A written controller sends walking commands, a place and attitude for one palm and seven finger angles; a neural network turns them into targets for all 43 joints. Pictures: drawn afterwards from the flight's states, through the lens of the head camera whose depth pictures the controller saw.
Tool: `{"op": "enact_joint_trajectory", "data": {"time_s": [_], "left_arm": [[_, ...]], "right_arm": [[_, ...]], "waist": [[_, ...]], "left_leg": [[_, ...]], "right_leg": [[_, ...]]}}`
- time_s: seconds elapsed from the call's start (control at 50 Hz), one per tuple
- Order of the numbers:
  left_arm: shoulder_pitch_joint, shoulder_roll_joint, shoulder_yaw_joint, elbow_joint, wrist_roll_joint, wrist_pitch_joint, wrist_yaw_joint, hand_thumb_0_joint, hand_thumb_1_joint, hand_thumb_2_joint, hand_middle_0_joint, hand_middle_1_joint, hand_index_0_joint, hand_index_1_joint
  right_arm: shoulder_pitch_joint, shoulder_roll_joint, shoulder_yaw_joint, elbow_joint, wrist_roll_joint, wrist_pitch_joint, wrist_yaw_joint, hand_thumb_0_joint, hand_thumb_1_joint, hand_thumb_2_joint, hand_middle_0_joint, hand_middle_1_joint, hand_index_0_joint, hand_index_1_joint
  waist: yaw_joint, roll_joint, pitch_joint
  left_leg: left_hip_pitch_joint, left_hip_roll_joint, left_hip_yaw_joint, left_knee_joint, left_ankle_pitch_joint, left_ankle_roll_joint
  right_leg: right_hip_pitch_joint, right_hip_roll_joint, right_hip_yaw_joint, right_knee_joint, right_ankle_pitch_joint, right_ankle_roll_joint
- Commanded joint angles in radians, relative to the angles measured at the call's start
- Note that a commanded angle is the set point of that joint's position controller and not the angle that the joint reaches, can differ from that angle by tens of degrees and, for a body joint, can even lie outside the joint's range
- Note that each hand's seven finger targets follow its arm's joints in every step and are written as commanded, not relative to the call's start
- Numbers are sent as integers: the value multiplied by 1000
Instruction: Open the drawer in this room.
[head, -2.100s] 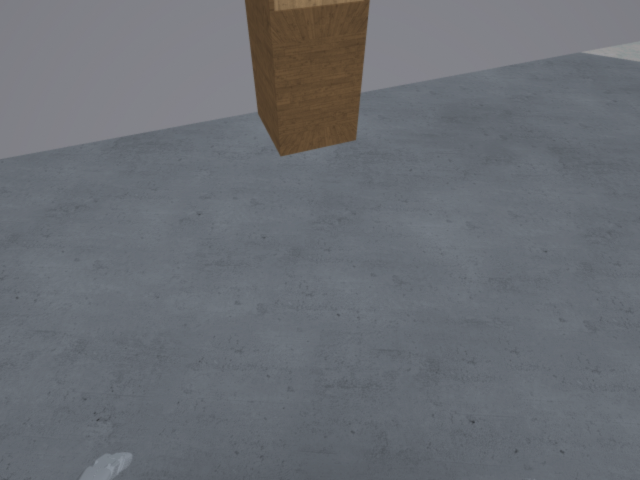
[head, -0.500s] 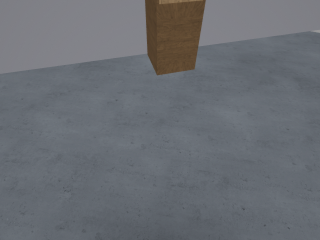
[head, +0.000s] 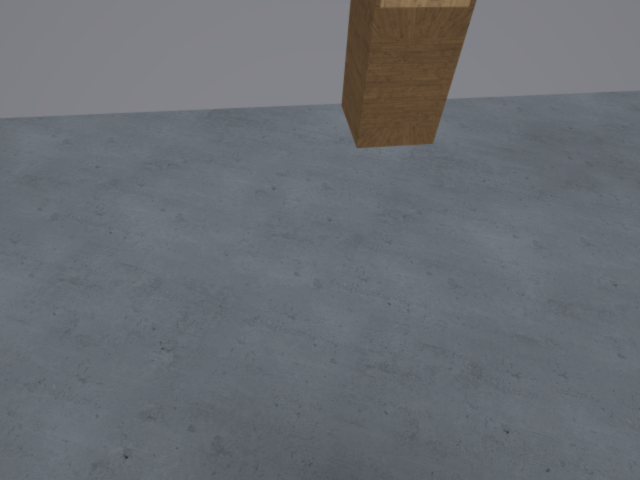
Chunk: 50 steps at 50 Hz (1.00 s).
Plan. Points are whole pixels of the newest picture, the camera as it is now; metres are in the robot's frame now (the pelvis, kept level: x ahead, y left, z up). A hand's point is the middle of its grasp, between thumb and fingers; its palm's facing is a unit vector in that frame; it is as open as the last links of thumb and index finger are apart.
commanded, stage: turn or walk to find it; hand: left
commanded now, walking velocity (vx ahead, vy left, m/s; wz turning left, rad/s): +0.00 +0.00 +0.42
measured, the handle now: out of the picture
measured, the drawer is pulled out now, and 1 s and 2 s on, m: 0.00 0.00 0.00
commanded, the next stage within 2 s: stand and wait in 0.22 s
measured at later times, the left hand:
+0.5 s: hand out of the picture -0.07 +0.20 -0.19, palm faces +0.19 -0.96 -0.18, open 7.3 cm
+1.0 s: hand out of the picture -0.07 +0.17 -0.17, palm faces +0.14 -0.97 -0.19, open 7.3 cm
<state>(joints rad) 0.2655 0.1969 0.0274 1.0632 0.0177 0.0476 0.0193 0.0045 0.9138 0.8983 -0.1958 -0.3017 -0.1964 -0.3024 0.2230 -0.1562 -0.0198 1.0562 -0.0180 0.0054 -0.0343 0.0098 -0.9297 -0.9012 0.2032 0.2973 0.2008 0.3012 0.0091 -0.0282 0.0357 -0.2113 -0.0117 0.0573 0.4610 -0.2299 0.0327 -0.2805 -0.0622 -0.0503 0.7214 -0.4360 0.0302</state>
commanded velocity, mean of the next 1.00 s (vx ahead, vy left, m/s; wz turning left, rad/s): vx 0.00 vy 0.00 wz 0.08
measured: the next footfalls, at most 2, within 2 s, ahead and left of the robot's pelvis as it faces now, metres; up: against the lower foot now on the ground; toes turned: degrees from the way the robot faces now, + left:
right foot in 0.08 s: +0.02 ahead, -0.12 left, +0.00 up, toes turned -3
left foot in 0.42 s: -0.03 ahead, +0.12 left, +0.00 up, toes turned +12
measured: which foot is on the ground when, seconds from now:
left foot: down 0.00-0.10, up 0.12-0.40, down 0.42-1.00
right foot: up 0.00-0.06, down 0.08-0.44, up 0.46-0.72, down 0.74-1.00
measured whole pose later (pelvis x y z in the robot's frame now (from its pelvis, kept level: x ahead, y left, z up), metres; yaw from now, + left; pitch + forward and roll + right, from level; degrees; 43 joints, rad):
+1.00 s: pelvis -0.05 +0.00 +0.00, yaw +7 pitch -2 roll +0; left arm 0.27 0.15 0.00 1.12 0.01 0.00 0.03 0.01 0.92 0.90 -0.20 -0.30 -0.20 -0.30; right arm 0.29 -0.14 0.00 1.15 -0.01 0.00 -0.03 0.01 -0.91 -0.90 0.20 0.30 0.20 0.30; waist 0.00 0.00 0.02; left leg -0.15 0.02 0.08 0.41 -0.23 0.00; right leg -0.16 -0.03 -0.06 0.43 -0.25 0.00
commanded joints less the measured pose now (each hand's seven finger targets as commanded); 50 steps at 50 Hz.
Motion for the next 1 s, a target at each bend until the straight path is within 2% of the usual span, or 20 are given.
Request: {"op": "enact_joint_trajectory", "data": {"time_s": [0.0, 0.04, 0.08, 0.1, 0.16, 0.2, 0.3, 0.36, 0.38, 0.4, 0.42, 0.44, 0.46, 0.5, 0.62, 0.66, 0.72, 0.74, 0.78, 0.98], "left_arm": [[67, 32, 8, -30, -5, -25, 11, 0, 900, 900, -200, -300, -200, -300], [95, 61, 16, -28, -2, -37, 18, 0, 900, 900, -200, -300, -200, -300], [95, 163, 35, -39, 7, -45, 25, 0, 900, 900, -200, -300, -200, -300], [97, 174, 42, -53, 7, -48, 25, 0, 900, 900, -200, -300, -200, -300], [9, 135, 39, -93, 9, -44, 25, 0, 900, 900, -200, -300, -200, -300], [-14, 137, 43, -116, 14, -49, 25, 0, 900, 900, -200, -300, -200, -300], [75, 158, 49, -87, 20, -49, 23, 0, 900, 900, -200, -300, -200, -300], [41, 152, 46, -75, 5, -45, 21, 0, 900, 900, -200, -300, -200, -300], [44, 116, 39, -78, -1, -40, 18, 0, 900, 900, -200, -300, -200, -300], [63, 59, 27, -96, -8, -33, 14, 0, 900, 900, -200, -300, -200, -300], [43, 43, 18, -99, -5, -30, 16, 0, 900, 900, -200, -300, -200, -300], [27, 40, 17, -87, -2, -26, 15, 0, 900, 900, -200, -300, -200, -300], [25, 31, 15, -65, 1, -18, 16, 0, 900, 900, -200, -300, -200, -300], [27, 38, 15, -45, 1, -19, 8, 0, 900, 900, -200, -300, -200, -300], [42, 5, -2, -14, -1, -25, 6, 0, 900, 900, -200, -300, -200, -300], [81, 13, -3, 9, -1, -34, 10, 0, 900, 900, -200, -300, -200, -300], [76, 70, -6, 24, 1, -56, 18, 0, 900, 900, -200, -300, -200, -300], [67, 78, -9, 23, -1, -55, 17, 0, 900, 900, -200, -300, -200, -300], [43, 67, -10, 28, 0, -57, 15, 0, 900, 900, -200, -300, -200, -300], [81, 46, -17, 43, -9, -57, 19, 0, 900, 900, -200, -300, -200, -300]], "right_arm": [[28, -182, -42, -33, 3, -6, -1, 0, -900, -900, 200, 300, 200, 300], [19, -163, -43, -44, 11, -3, 8, 0, -900, -900, 200, 300, 200, 300], [-6, -101, -35, -79, 17, 5, 19, 0, -900, -900, 200, 300, 200, 300], [-43, -113, -43, -93, 8, 18, 20, 0, -900, -900, 200, 300, 200, 300], [-14, -120, -62, -69, 3, 42, 32, 0, -900, -900, 200, 300, 200, 300], [12, -101, -61, -67, 4, 42, 40, 0, -900, -900, 200, 300, 200, 300], [-36, -63, -43, -87, 9, 24, 34, 0, -900, -900, 200, 300, 200, 300], [68, -64, -34, -47, 8, 8, 26, 0, -900, -900, 200, 300, 200, 300], [99, -104, -39, -40, 8, -4, 24, 0, -900, -900, 200, 300, 200, 300], [108, -180, -50, -45, 0, -14, 18, 0, -900, -900, 200, 300, 200, 300], [84, -207, -53, -50, -1, -8, 12, 0, -900, -900, 200, 300, 200, 300], [54, -196, -47, -50, -7, -8, 1, 0, -900, -900, 200, 300, 200, 300], [42, -164, -37, -42, -6, -19, -8, 0, -900, -900, 200, 300, 200, 300], [10, -144, -27, -46, -3, -19, -12, 0, -900, -900, 200, 300, 200, 300], [41, -150, -31, -15, -1, -20, -11, 0, -900, -900, 200, 300, 200, 300], [43, -145, -32, -6, 5, -20, -9, 0, -900, -900, 200, 300, 200, 300], [51, -87, -17, -1, 17, -22, -1, 0, -900, -900, 200, 300, 200, 300], [58, -81, -13, 5, 16, -22, 4, 0, -900, -900, 200, 300, 200, 300], [63, -89, -15, 22, 9, -10, 4, 0, -900, -900, 200, 300, 200, 300], [114, -74, 1, 74, 9, -19, 1, 0, -900, -900, 200, 300, 200, 300]], "waist": [[7, 124, -24], [19, 62, -35], [17, -182, -8], [41, -228, 3], [-4, -154, 78], [-18, -127, 64], [31, -125, 0], [-21, -108, -58], [-28, 21, -80], [-21, 254, -83], [-19, 297, -51], [-15, 224, -10], [-10, 282, -22], [-3, 220, -3], [-7, 135, -16], [10, 110, -41], [-10, -19, -23], [-15, 5, -11], [-21, -111, 37], [-3, 30, 44]], "left_leg": [[-10, 227, -249, -136, 260, 108], [-91, 169, -218, -56, 178, 52], [-225, 11, -45, 141, -58, -30], [-232, 8, -43, 306, -244, -39], [-259, 37, -66, 613, -205, -47], [-255, 44, -41, 594, -197, -58], [-164, 39, 5, 302, -220, -64], [48, 34, 22, 3, 4, -61], [140, 90, -51, -78, 90, -49], [152, 277, -286, -134, 254, 21], [88, 362, -346, -183, 332, 103], [25, 353, -298, -185, 349, 131], [29, 312, -276, -189, 388, 121], [17, 287, -215, -169, 410, 123], [93, 241, -160, -145, 404, 110], [85, 210, -134, -98, 356, 75], [-1, 120, -76, -66, 145, -8], [11, 107, -74, -90, 94, -12], [38, 105, -62, -81, 72, -21], [32, 117, -63, -124, 74, -16]], "right_leg": [[63, 10, -6, -169, 105, 5], [174, -29, 28, -331, 239, -2], [187, -269, 237, -420, 334, -108], [119, -338, 279, -460, 354, -186], [-10, -275, 164, -481, 278, -191], [11, -251, 88, -450, 326, -169], [99, -252, 94, -375, 454, -188], [42, -198, 44, -273, 410, -118], [-16, -144, -2, -178, 312, -71], [-120, -48, -64, -64, 99, -9], [-130, -16, -42, 41, -107, 5], [-105, -22, -1, 117, -104, -1], [-107, -28, 30, 150, -81, 1], [-93, -32, 39, 158, -37, -4], [-14, -11, -1, -102, 45, 10], [74, -8, -10, -269, 185, 10], [148, -111, 121, -363, 410, -39], [121, -126, 106, -359, 389, -49], [41, -92, 106, -375, 301, -51], [71, -58, 96, -400, 246, -48]]}}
